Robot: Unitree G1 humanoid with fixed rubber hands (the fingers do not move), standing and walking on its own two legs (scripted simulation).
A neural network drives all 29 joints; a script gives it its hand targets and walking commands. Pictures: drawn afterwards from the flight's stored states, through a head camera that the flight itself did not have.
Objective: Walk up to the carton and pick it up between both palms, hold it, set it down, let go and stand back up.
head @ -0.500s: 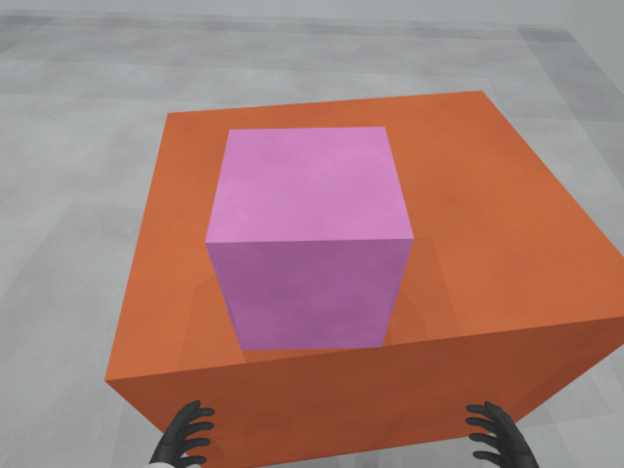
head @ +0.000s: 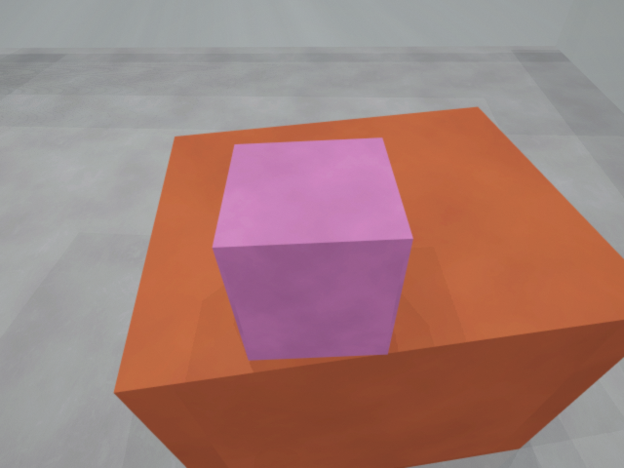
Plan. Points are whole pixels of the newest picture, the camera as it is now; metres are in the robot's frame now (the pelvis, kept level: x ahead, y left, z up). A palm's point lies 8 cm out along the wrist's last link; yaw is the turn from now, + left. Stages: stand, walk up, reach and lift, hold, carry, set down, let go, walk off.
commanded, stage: stand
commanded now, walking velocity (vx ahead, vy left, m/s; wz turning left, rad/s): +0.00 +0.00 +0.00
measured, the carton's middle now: (313, 252) +0.41 +0.04 +0.06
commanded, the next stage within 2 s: none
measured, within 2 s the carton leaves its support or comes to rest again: neither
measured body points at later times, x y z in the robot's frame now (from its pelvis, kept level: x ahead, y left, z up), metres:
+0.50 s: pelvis -0.03 +0.01 +0.00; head -0.04 +0.01 +0.45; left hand -0.08 +0.21 -0.16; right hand -0.06 -0.20 -0.16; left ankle +0.06 +0.12 -0.73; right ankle -0.05 -0.14 -0.73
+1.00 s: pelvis -0.05 +0.01 +0.00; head -0.06 +0.01 +0.45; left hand -0.11 +0.22 -0.16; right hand -0.10 -0.21 -0.16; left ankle +0.05 +0.12 -0.73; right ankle -0.05 -0.14 -0.73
